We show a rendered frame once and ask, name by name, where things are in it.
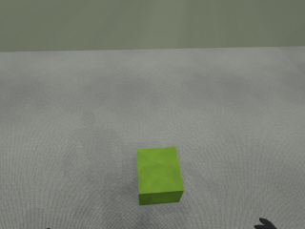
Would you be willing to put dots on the robot right hand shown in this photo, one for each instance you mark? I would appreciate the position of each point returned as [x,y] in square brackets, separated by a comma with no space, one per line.
[267,224]

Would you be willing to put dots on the carton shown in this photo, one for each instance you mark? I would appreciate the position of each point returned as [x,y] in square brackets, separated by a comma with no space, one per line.
[159,176]

